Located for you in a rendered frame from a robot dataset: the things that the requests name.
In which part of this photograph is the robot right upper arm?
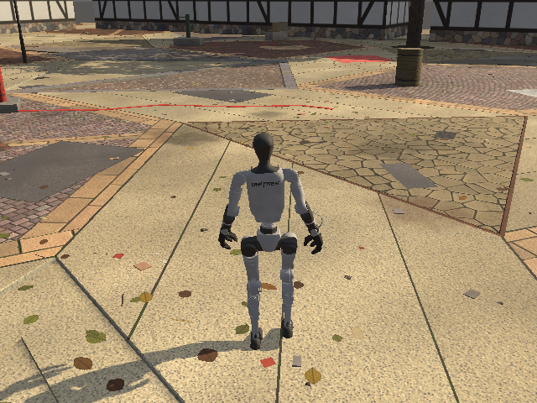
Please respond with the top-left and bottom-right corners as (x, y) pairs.
(282, 168), (308, 215)

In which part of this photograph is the left robot forearm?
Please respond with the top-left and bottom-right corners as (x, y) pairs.
(220, 204), (235, 235)

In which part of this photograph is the robot left upper arm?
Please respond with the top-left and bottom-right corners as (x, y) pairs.
(227, 170), (248, 217)

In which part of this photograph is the robot right hand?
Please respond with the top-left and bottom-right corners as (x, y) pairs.
(304, 233), (323, 254)

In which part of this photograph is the left robot foot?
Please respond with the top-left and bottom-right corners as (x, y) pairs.
(250, 327), (263, 350)

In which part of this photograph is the humanoid robot head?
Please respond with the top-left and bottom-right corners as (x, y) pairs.
(251, 133), (279, 174)

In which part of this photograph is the robot left hand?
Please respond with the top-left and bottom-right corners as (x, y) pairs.
(218, 231), (237, 249)

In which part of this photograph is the right robot forearm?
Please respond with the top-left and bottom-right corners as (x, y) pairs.
(300, 201), (320, 237)

